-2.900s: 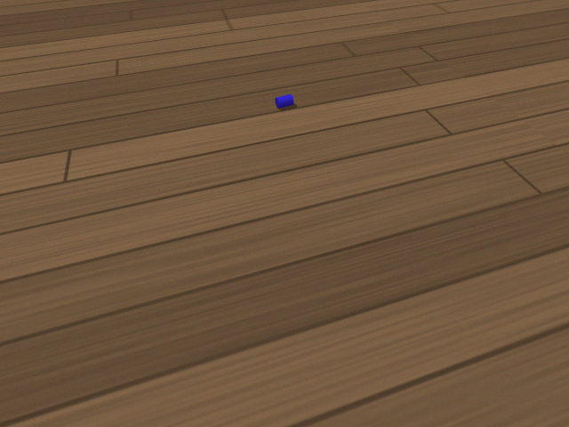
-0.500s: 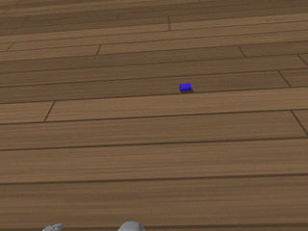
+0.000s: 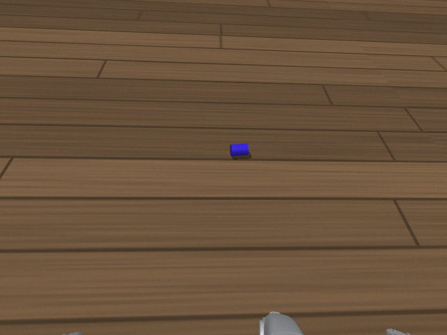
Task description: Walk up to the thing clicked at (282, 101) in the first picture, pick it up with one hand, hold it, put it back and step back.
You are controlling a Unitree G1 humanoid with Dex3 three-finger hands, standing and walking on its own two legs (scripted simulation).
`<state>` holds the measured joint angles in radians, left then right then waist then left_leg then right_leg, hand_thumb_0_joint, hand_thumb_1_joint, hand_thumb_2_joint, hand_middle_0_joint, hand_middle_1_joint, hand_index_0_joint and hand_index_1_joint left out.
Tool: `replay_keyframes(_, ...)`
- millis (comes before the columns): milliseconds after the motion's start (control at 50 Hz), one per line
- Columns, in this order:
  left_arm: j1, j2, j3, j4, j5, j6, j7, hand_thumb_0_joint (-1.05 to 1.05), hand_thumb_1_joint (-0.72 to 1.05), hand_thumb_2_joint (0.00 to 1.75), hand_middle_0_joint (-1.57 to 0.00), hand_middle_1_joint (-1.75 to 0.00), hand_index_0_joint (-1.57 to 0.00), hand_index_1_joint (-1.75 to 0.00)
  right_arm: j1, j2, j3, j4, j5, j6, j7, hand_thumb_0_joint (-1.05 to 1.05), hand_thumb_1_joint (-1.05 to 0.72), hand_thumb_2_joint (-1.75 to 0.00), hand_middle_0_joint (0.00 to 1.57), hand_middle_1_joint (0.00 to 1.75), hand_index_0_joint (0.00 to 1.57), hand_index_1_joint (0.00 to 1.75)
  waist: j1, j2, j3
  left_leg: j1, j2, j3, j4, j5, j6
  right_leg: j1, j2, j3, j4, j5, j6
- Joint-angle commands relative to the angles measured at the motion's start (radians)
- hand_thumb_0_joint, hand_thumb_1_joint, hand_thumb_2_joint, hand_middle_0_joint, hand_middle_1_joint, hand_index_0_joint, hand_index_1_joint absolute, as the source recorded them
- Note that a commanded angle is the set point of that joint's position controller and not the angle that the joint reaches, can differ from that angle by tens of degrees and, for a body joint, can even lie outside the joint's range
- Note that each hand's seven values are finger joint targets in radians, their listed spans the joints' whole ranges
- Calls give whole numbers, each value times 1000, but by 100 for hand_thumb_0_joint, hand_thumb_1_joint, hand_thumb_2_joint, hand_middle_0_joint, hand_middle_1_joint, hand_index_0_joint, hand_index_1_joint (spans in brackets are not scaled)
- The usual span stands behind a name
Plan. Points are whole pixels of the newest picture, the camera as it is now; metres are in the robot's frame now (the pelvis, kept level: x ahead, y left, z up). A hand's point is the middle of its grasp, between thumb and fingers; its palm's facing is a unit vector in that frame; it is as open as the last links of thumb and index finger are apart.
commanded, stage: walk up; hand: left
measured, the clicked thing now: (238, 149) +1.22 -0.07 -0.73
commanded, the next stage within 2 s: none
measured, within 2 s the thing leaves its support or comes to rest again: neither
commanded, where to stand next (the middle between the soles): +0.87 -0.35 m, yaw +6 degrees
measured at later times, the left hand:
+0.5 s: hand (166, 270) +0.26 +0.14 -0.13, palm faces +0.03 -0.94 -0.34, open 7.4 cm
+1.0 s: hand (212, 184) +0.51 +0.06 -0.14, palm faces -0.01 -0.92 -0.38, open 7.4 cm
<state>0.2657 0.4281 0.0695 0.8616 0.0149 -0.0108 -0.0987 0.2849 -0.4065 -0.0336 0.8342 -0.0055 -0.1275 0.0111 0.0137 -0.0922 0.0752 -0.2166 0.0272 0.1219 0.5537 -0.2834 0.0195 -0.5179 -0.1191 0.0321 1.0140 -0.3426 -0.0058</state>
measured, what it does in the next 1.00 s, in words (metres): walks ahead: right foot, then left foot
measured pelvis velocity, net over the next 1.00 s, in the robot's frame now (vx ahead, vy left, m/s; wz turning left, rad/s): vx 0.43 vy -0.23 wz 0.02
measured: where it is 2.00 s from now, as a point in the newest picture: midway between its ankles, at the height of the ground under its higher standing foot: (298, 216)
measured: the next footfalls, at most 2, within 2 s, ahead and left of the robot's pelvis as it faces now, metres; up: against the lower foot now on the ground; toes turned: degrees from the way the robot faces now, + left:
right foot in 0.18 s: +0.25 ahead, -0.22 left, +0.00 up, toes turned -6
left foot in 0.58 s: +0.41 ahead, -0.03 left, +0.00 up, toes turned +8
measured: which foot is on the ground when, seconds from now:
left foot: down 0.00-0.20, up 0.22-0.56, down 0.58-0.98, up 1.00-1.00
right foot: up 0.00-0.16, down 0.18-0.60, up 0.62-0.94, down 0.96-1.00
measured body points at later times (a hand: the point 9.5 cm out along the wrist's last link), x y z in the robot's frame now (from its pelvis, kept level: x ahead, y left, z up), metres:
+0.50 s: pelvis +0.23 -0.13 +0.01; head +0.24 -0.13 +0.46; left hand +0.26 +0.19 -0.11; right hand +0.31 -0.45 -0.10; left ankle +0.33 +0.00 -0.70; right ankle +0.21 -0.22 -0.73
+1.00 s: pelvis +0.43 -0.23 -0.02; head +0.43 -0.24 +0.43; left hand +0.51 +0.11 -0.11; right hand +0.47 -0.59 -0.12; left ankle +0.37 -0.04 -0.72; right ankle +0.52 -0.38 -0.73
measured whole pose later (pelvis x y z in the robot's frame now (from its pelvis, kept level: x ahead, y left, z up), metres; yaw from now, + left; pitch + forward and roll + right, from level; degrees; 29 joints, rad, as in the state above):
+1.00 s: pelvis +0.43 -0.23 -0.02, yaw +1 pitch -3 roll +0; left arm 0.24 0.46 0.10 0.87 0.03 -0.01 -0.11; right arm 0.35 -0.48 -0.06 0.90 -0.02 -0.09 0.00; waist -0.01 0.00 0.05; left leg -0.21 0.18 0.04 0.76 -0.45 0.00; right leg -0.42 -0.10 -0.05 0.70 -0.22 0.02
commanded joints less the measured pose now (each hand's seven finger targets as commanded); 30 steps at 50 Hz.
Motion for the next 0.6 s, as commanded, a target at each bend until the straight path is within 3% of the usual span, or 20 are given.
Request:
replay_keyframes(0,-50,166,59,-86,6,-19,-21,0,90,90,-20,-30,-20,-30,21,-325,-109,-46,5,-32,-8,0,-90,-90,20,30,20,30,-28,250,2,-73,245,-174,-292,25,187,26,-42,-25,-250,153,0)
replay_keyframes(40,-76,167,65,-77,3,-21,-28,0,90,90,-20,-30,-20,-30,-1,-327,-107,-42,7,-26,-5,0,-90,-90,20,30,20,30,-19,246,-12,-99,222,-155,-291,-67,157,107,-17,-56,-339,212,-7)
replay_keyframes(80,-87,175,76,-61,5,-25,-29,0,90,90,-20,-30,-20,-30,-2,-331,-108,-33,3,-17,-5,0,-90,-90,20,30,20,30,-10,235,-35,-105,229,-146,-244,-13,147,195,3,-95,-370,219,-8)
replay_keyframes(100,-66,179,81,-52,7,-26,-28,0,90,90,-20,-30,-20,-30,-26,-333,-108,-32,2,-12,-7,0,-90,-90,20,30,20,30,18,217,-40,-124,231,-130,-195,-6,139,251,17,-117,-390,218,-8)
replay_keyframes(140,32,221,104,-17,11,-35,-17,0,90,90,-20,-30,-20,-30,2,-285,-90,-25,-3,-1,-13,0,-90,-90,20,30,20,30,77,96,-107,-159,164,-52,90,171,92,454,75,-137,-453,118,-32)
replay_keyframes(160,185,280,133,11,20,-45,0,0,90,90,-20,-30,-20,-30,43,-224,-68,-24,-4,4,-15,0,-90,-90,20,30,20,30,150,-111,-171,-265,88,-12,445,142,62,607,-6,15,-555,-60,-65)
replay_keyframes(180,196,386,140,-7,9,-56,16,0,90,90,-20,-30,-20,-30,67,-167,-47,-61,17,0,-17,0,-90,-90,20,30,20,30,131,-354,-187,-543,-66,8,646,-218,11,700,-275,518,-771,-151,-170)
replay_keyframes(200,134,370,133,-31,-5,-50,21,0,90,90,-20,-30,-20,-30,-9,-259,-70,-38,3,15,-28,0,-90,-90,20,30,20,30,133,-191,-146,-541,23,-112,737,-244,25,597,-317,568,-783,-226,-241)
replay_keyframes(220,74,333,118,-54,-13,-46,28,0,90,90,-20,-30,-20,-30,-9,-263,-68,-12,19,16,-27,0,-90,-90,20,30,20,30,98,-83,-110,-504,53,-189,726,-159,28,517,-265,421,-761,-160,-235)
replay_keyframes(240,10,288,101,-60,-14,-46,36,0,90,90,-20,-30,-20,-30,24,-254,-68,14,23,16,-20,0,-90,-90,20,30,20,30,54,-56,-70,-459,72,-173,691,-98,33,424,-203,299,-738,-104,-212)
replay_keyframes(280,-30,243,84,-73,-5,-52,38,0,90,90,-20,-30,-20,-30,90,-240,-64,47,14,21,-8,0,-90,-90,20,30,20,30,12,-115,-26,-373,97,-143,552,-56,25,306,-141,155,-742,-2,-196)
replay_keyframes(300,-27,234,79,-77,-3,-55,37,0,90,90,-20,-30,-20,-30,103,-233,-65,55,7,25,0,0,-90,-90,20,30,20,30,8,-102,-24,-342,87,-120,506,-36,17,289,-110,101,-746,43,-196)
replay_keyframes(380,0,238,81,-106,6,-59,31,0,90,90,-20,-30,-20,-30,34,-219,-66,28,-2,28,15,0,-90,-90,20,30,20,30,35,-74,-12,-340,83,-77,272,-22,-12,302,-131,78,-778,-14,-235)
replay_keyframes(460,27,240,73,-123,9,-51,25,0,90,90,-20,-30,-20,-30,-8,-202,-69,-3,-1,16,13,0,-90,-90,20,30,20,30,45,-14,-26,-248,58,-49,129,62,-1,326,-139,56,-728,55,-217)
replay_keyframes(480,15,246,71,-129,9,-49,23,0,90,90,-20,-30,-20,-30,1,-201,-71,-5,-1,12,13,0,-90,-90,20,30,20,30,32,-14,-26,-181,52,-48,106,83,4,283,-144,51,-713,47,-216)
replay_keyframes(500,-17,250,70,-138,8,-46,23,0,90,90,-20,-30,-20,-30,44,-199,-75,3,1,8,9,0,-90,-90,20,30,20,30,-2,7,-30,-87,41,-39,61,120,13,238,-140,33,-667,37,-206)
replay_keyframes(520,-22,241,62,-140,6,-40,22,0,90,90,-20,-30,-20,-30,78,-210,-84,17,1,4,4,0,-90,-90,20,30,20,30,-28,47,-26,25,15,-19,29,149,18,159,-106,-4,-595,21,-187)
replay_keyframes(540,-18,207,50,-148,6,-40,23,0,90,90,-20,-30,-20,-30,166,-237,-96,40,-2,-1,-7,0,-90,-90,20,30,20,30,-77,117,-72,184,-15,-20,3,100,42,105,-58,-53,-429,183,-160)
replay_keyframes(560,25,157,35,-150,3,-40,24,0,90,90,-20,-30,-20,-30,248,-297,-115,44,-11,-8,-21,0,-90,-90,20,30,20,30,-117,254,-122,324,117,-242,-105,-81,96,-15,21,-111,-145,203,-109)
replay_keyframes(580,63,111,30,-154,1,-38,26,0,90,90,-20,-30,-20,-30,286,-382,-134,20,-21,-9,-36,0,-90,-90,20,30,20,30,-103,379,-134,406,385,-718,-235,-208,184,-226,143,-103,97,-174,-44)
